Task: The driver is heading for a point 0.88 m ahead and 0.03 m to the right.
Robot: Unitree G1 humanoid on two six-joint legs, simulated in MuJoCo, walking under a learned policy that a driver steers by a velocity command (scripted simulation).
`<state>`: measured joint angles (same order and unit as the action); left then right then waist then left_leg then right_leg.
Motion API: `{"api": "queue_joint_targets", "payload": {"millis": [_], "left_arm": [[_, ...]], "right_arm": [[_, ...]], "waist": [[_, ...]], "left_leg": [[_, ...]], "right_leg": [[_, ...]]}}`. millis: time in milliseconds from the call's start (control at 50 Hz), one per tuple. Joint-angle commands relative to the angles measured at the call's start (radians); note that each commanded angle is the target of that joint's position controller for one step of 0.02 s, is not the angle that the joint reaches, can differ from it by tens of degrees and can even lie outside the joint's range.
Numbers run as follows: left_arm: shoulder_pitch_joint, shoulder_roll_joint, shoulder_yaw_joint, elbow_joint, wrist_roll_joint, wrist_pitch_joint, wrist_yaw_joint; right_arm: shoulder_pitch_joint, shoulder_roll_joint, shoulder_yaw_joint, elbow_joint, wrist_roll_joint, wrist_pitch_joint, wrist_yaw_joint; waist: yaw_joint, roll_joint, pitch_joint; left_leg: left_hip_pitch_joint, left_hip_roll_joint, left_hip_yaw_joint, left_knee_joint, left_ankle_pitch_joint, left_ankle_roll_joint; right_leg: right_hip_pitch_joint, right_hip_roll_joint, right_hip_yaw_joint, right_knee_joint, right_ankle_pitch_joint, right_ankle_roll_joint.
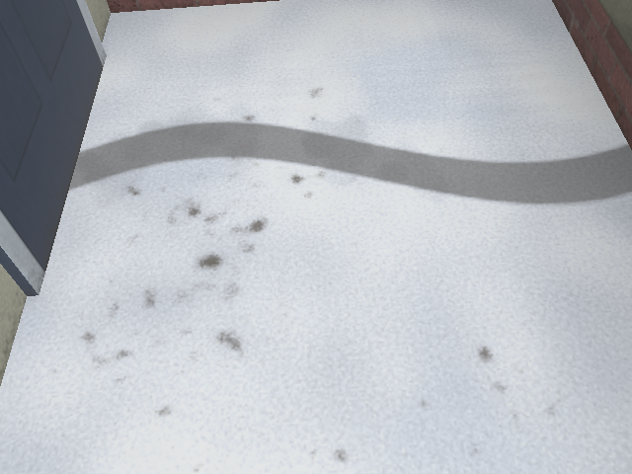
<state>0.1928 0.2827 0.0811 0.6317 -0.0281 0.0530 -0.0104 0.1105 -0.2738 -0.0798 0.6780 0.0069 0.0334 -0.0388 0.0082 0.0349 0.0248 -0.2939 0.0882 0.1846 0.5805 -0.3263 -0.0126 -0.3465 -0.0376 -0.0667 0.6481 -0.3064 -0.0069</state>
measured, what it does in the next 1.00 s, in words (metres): walks ahead: left foot, then right foot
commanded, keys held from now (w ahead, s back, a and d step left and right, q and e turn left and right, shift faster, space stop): e+shift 0.10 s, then w+e+shift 0.14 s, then w+shift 0.06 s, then w+q+shift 0.70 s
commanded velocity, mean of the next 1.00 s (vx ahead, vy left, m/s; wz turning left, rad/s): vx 0.67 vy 0.00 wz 0.06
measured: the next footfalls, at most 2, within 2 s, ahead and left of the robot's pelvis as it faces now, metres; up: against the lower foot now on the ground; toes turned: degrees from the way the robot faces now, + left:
left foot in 0.56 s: +0.31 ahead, +0.03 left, +0.00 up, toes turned -12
right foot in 1.00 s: +0.77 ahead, -0.17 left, +0.00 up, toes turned +10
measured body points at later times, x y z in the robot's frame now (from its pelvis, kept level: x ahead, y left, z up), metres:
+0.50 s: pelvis +0.15 -0.04 +0.01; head +0.15 -0.05 +0.46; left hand +0.28 +0.22 -0.09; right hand +0.25 -0.34 -0.08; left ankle +0.25 +0.05 -0.71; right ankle -0.02 -0.11 -0.73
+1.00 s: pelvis +0.56 -0.06 -0.02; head +0.60 -0.05 +0.43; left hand +0.83 +0.17 -0.06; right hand +0.49 -0.35 -0.13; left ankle +0.28 +0.03 -0.71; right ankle +0.73 -0.17 -0.73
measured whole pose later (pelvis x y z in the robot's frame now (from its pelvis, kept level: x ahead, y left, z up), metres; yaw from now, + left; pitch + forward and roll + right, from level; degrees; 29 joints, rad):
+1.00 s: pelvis +0.56 -0.06 -0.02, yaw +7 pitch +4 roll +0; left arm -0.05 0.28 -0.03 0.55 0.04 -0.08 -0.01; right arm 0.55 -0.31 -0.07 0.89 0.00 -0.07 0.01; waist -0.13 0.00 0.03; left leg 0.15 -0.14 -0.31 0.47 -0.49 0.14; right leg -0.59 0.00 0.04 0.53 -0.06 0.00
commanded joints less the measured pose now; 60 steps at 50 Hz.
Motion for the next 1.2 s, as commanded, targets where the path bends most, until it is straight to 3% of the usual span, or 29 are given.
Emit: {"api": "queue_joint_targets", "payload": {"millis": [20,40,60,100,140,200,320,340,400,460,520,560,580,600,620,640,680,740,800,900,960,980,1000,1020,1040,1060,1100,1160,1200], "left_arm": [[0.158,0.245,0.083,-0.053,0.011,-0.012,0.023],[0.148,0.29,0.082,-0.085,0.046,-0.032,0.018],[0.146,0.249,0.072,-0.09,0.055,-0.05,0.011],[0.043,0.204,0.061,-0.094,0.015,-0.056,0.027],[0.056,0.167,0.045,-0.094,-0.022,-0.05,0.037],[0.091,0.18,0.042,-0.095,0.0,-0.069,0.039],[0.151,0.158,0.025,-0.059,0.007,-0.095,0.044],[0.201,0.192,0.033,-0.029,0.064,-0.088,0.003],[0.233,0.166,0.022,-0.02,0.06,-0.098,-0.026],[0.24,0.188,0.025,0.0,0.061,-0.111,-0.008],[0.199,0.198,0.024,0.027,0.066,-0.125,0.011],[0.158,0.179,0.012,0.033,0.066,-0.129,0.018],[0.13,0.142,-0.007,-0.013,0.057,-0.136,0.019],[0.11,0.073,-0.025,-0.045,0.069,-0.147,0.01],[0.02,0.111,-0.026,-0.054,0.089,-0.153,0.009],[0.005,0.128,-0.026,-0.048,0.088,-0.162,0.0],[0.005,0.121,-0.035,-0.041,0.102,-0.163,-0.009],[-0.025,0.106,-0.052,-0.055,0.112,-0.125,-0.021],[-0.2,0.091,-0.07,-0.117,0.093,-0.118,-0.03],[-0.328,0.07,-0.088,-0.155,0.068,-0.13,-0.034],[-0.09,0.158,-0.049,-0.092,0.058,-0.132,0.001],[0.121,0.201,-0.025,-0.04,0.05,-0.131,0.024],[0.335,0.272,0.007,-0.002,0.073,-0.132,0.052],[0.334,0.32,0.019,0.006,0.115,-0.132,0.054],[0.25,0.284,0.022,0.0,0.094,-0.124,0.043],[0.148,0.187,0.004,-0.005,0.087,-0.123,0.04],[0.138,0.113,-0.012,0.042,0.09,-0.13,0.031],[0.18,0.052,-0.035,0.121,0.068,-0.171,0.011],[0.147,0.071,-0.034,0.142,0.047,-0.189,-0.001]], "right_arm": [[-0.013,-0.062,-0.028,-0.074,-0.029,-0.018,0.006],[-0.122,-0.041,-0.014,-0.135,-0.045,-0.032,0.006],[-0.151,-0.087,-0.025,-0.129,-0.03,-0.042,0.011],[-0.128,-0.096,-0.03,-0.102,-0.02,-0.049,0.003],[-0.084,-0.111,-0.037,-0.083,-0.016,-0.061,0.018],[-0.126,-0.115,-0.04,-0.082,0.004,-0.093,0.038],[-0.161,-0.084,-0.022,-0.052,0.003,-0.148,0.057],[-0.093,-0.064,0.0,-0.007,-0.088,-0.088,0.076],[-0.19,-0.098,-0.002,-0.053,-0.05,-0.059,0.087],[-0.222,-0.121,-0.001,-0.08,-0.041,-0.066,0.101],[-0.116,-0.121,0.0,-0.073,-0.032,-0.066,0.105],[0.229,-0.162,-0.026,0.035,-0.035,-0.073,0.081],[0.451,-0.263,-0.053,0.066,-0.042,-0.082,0.068],[0.445,-0.297,-0.055,0.074,-0.042,-0.089,0.074],[0.339,-0.223,-0.035,0.059,-0.03,-0.086,0.083],[0.316,-0.211,-0.036,0.052,-0.028,-0.085,0.081],[0.309,-0.178,-0.024,0.058,-0.023,-0.089,0.067],[0.324,-0.162,-0.014,0.073,-0.007,-0.107,0.059],[0.355,-0.169,-0.017,0.087,-0.008,-0.114,0.055],[0.411,-0.197,-0.026,0.134,0.008,-0.117,0.042],[0.358,-0.261,-0.037,0.134,0.003,-0.122,0.037],[0.298,-0.288,-0.044,0.122,-0.005,-0.127,0.043],[0.27,-0.205,-0.024,0.103,-0.016,-0.141,0.045],[0.356,-0.033,0.018,0.065,0.021,-0.136,0.042],[0.318,-0.128,0.016,0.046,0.015,-0.122,0.039],[0.243,-0.162,0.007,0.058,-0.007,-0.107,0.043],[0.167,-0.127,0.015,0.057,-0.041,-0.09,0.071],[0.123,-0.051,0.035,0.017,-0.046,-0.059,0.08],[0.057,-0.044,0.044,-0.031,-0.053,-0.058,0.086]], "waist": [[0.03,-0.261,-0.15],[0.055,-0.385,-0.203],[0.088,-0.223,-0.237],[0.018,-0.088,-0.167],[0.004,-0.101,-0.186],[0.02,-0.147,-0.092],[0.055,-0.213,-0.048],[0.076,-0.255,-0.049],[0.117,-0.233,0.035],[0.118,-0.187,0.067],[0.04,-0.156,0.07],[-0.125,-0.064,-0.115],[-0.214,0.114,-0.243],[-0.146,0.282,-0.2],[-0.127,0.141,-0.077],[-0.105,0.037,-0.048],[-0.058,-0.026,0.002],[-0.024,0.022,0.065],[-0.053,0.01,0.125],[-0.097,0.038,0.068],[0.033,0.039,-0.121],[0.156,0.039,-0.212],[0.235,-0.039,-0.335],[0.133,-0.33,-0.444],[0.115,-0.346,-0.419],[0.093,-0.232,-0.25],[0.068,-0.095,-0.089],[0.0,-0.105,0.027],[-0.031,-0.127,0.052]], "left_leg": [[-0.242,0.031,0.007,0.4,-0.005,-0.034],[-0.483,-0.119,-0.148,0.618,-0.363,-0.078],[-0.512,-0.097,-0.258,0.713,-0.341,-0.067],[-0.529,-0.068,-0.285,0.657,-0.16,-0.05],[-0.469,-0.064,-0.285,0.542,-0.022,-0.042],[-0.478,-0.096,-0.29,0.36,0.072,-0.038],[-0.343,-0.103,-0.248,0.08,0.224,-0.06],[-0.314,-0.102,-0.173,0.091,0.195,-0.059],[-0.329,-0.068,-0.151,0.049,0.177,-0.035],[-0.367,-0.048,-0.146,0.028,0.12,0.027],[-0.223,-0.089,-0.124,-0.02,0.053,0.118],[0.266,-0.168,-0.11,-0.039,0.035,0.179],[0.547,0.033,-0.485,-0.144,-0.309,0.26],[0.642,0.176,-0.967,-0.335,-0.583,0.311],[0.562,0.181,-1.02,-0.354,-0.471,0.303],[0.497,0.16,-0.877,-0.328,-0.345,0.304],[0.342,0.084,-0.74,-0.378,-0.21,0.285],[0.217,0.012,-0.65,-0.429,-0.063,0.296],[0.111,-0.036,-0.593,-0.47,0.192,0.292],[0.156,-0.026,-0.582,-0.42,0.696,0.229],[0.168,-0.037,-0.565,-0.109,1.078,0.155],[0.078,-0.065,-0.558,0.126,1.019,0.137],[-0.056,-0.12,-0.5,0.435,0.735,0.136],[-0.314,-0.223,-0.391,0.747,-0.172,0.129],[-0.397,-0.178,-0.332,0.831,-0.099,0.142],[-0.43,-0.105,-0.315,0.803,0.01,0.143],[-0.406,-0.055,-0.29,0.749,0.054,0.133],[-0.418,-0.043,-0.291,0.684,-0.045,0.095],[-0.425,-0.052,-0.279,0.526,0.011,0.075]], "right_leg": [[0.353,-0.193,0.375,-0.233,0.631,-0.177],[0.415,-0.351,0.658,-0.251,0.828,-0.383],[0.436,-0.331,0.603,-0.269,0.743,-0.388],[0.379,-0.213,0.468,-0.248,0.634,-0.268],[0.329,-0.153,0.483,-0.338,0.061,-0.24],[0.28,-0.145,0.571,-0.447,-0.282,-0.246],[0.227,-0.11,0.477,-0.426,-0.122,-0.216],[0.223,-0.054,0.449,-0.445,-0.16,-0.187],[0.22,-0.107,0.475,-0.485,-0.194,-0.199],[0.315,-0.186,0.472,-0.512,-0.176,-0.205],[0.322,-0.205,0.344,-0.467,0.178,-0.179],[0.176,-0.117,0.154,-0.063,0.754,-0.126],[-0.101,-0.03,0.06,0.334,0.606,-0.069],[-0.426,0.13,0.088,0.537,-0.102,-0.032],[-0.547,0.092,0.178,0.627,-0.058,-0.044],[-0.54,0.032,0.182,0.628,0.018,-0.044],[-0.47,-0.019,0.165,0.537,0.06,-0.022],[-0.454,-0.036,0.122,0.448,0.041,0.028],[-0.423,-0.01,0.055,0.252,0.153,0.061],[-0.184,0.054,0.033,-0.026,0.374,0.025],[0.238,0.117,0.049,-0.074,0.237,-0.011],[0.472,0.067,0.079,-0.077,0.182,-0.022],[0.702,-0.106,0.24,-0.063,-0.144,-0.047],[0.868,-0.411,0.716,-0.213,-0.444,-0.118],[0.763,-0.407,0.93,-0.347,-0.512,-0.143],[0.614,-0.359,0.758,-0.355,-0.486,-0.135],[0.396,-0.283,0.528,-0.378,-0.201,-0.135],[0.264,-0.276,0.319,-0.384,0.482,-0.161],[0.228,-0.25,0.174,-0.419,0.758,-0.133]]}}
